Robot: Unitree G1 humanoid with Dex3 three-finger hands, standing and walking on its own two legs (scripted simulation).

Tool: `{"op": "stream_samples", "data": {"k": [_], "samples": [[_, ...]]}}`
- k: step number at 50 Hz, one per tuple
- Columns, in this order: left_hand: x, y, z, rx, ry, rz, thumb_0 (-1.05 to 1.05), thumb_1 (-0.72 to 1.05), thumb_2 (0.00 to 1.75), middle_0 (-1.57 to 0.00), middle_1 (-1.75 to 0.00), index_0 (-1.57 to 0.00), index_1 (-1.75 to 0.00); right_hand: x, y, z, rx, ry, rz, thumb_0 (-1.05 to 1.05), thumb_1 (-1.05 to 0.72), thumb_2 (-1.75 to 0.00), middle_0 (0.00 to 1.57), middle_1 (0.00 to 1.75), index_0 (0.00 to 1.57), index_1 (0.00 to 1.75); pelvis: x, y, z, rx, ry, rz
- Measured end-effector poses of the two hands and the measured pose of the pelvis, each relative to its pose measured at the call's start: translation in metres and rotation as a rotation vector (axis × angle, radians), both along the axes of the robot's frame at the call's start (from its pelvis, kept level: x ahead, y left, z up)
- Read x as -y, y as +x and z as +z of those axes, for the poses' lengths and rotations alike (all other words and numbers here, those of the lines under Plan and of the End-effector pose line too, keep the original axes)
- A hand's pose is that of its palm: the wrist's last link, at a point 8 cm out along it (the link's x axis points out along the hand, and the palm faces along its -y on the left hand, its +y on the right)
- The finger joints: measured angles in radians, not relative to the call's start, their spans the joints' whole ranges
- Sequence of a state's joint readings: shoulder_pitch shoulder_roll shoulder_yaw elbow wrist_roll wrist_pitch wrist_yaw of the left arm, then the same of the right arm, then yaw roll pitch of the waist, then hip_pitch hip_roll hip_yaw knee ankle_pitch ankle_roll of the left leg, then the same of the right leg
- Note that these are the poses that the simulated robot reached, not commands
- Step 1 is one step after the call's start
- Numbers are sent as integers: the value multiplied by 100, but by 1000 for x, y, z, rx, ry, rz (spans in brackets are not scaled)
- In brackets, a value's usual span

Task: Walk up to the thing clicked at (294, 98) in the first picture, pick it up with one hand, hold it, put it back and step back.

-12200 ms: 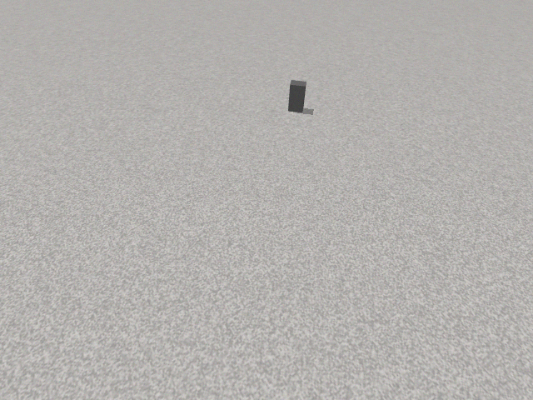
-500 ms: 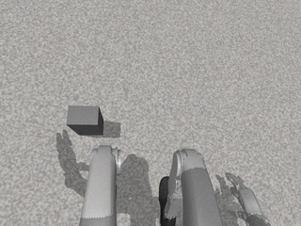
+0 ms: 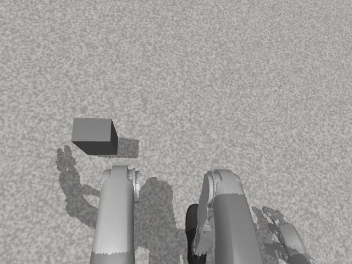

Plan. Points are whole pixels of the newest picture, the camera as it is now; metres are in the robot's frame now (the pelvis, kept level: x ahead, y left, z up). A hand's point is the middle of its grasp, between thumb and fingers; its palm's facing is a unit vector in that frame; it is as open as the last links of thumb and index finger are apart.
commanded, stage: go down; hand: left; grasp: from the side
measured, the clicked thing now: (98, 138) +0.43 +0.24 -0.31
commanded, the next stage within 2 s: approach in 0.10 s
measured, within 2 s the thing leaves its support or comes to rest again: neither
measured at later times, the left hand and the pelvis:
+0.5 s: hand out of the picture +0.33 +0.43 -0.07, palm faces +0.32 -0.95 +0.01, open 17.7 cm; pelvis +0.00 +0.00 -0.04, yaw -1 degrees
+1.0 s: hand (61, 146) +0.38 +0.33 -0.26, palm faces +0.20 -0.97 +0.11, open 17.6 cm; pelvis -0.01 +0.02 -0.12, yaw -7 degrees
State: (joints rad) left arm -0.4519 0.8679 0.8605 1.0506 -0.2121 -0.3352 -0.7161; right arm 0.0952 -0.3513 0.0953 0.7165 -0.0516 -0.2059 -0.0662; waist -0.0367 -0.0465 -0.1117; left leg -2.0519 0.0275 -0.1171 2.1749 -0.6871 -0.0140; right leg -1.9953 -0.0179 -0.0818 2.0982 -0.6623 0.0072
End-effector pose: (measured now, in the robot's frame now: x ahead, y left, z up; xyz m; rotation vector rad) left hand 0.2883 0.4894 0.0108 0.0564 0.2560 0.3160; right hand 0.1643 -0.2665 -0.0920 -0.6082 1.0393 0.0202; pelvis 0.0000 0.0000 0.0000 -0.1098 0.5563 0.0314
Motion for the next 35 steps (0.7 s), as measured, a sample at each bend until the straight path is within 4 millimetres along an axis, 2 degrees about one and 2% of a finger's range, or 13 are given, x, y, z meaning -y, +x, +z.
{"op": "stream_samples", "data": {"k": [13,19,24,31,35], "samples": [[-2,3,-4,22,-5,0,-1,-56,3,-6,-1,-4,-2,0,-1,-4,-5,-3,-9,1,-93,-91,20,30,20,30,-3,1,-6,-4,-5,0],[-1,0,-26,57,-34,23,-1,-59,1,-8,-2,-5,-4,-1,0,-15,-8,-2,19,1,-93,-91,20,30,20,30,-3,-1,-17,2,-1,-6],[13,6,-71,123,-54,21,-1,-60,1,-8,-3,-6,-4,-2,5,-29,-8,-17,80,1,-92,-90,20,30,20,30,-2,-3,-39,27,-5,-15],[44,28,-157,185,-106,-16,-1,-58,0,-9,-3,-7,-4,-8,17,-46,-6,-76,170,1,-92,-90,20,30,21,30,-3,-5,-75,90,-34,-39],[54,37,-202,179,-123,-38,-1,-59,0,-9,-4,-7,-4,-12,20,-52,-33,-128,217,1,-92,-90,20,30,21,30,-6,-6,-92,133,-59,-51]]}}
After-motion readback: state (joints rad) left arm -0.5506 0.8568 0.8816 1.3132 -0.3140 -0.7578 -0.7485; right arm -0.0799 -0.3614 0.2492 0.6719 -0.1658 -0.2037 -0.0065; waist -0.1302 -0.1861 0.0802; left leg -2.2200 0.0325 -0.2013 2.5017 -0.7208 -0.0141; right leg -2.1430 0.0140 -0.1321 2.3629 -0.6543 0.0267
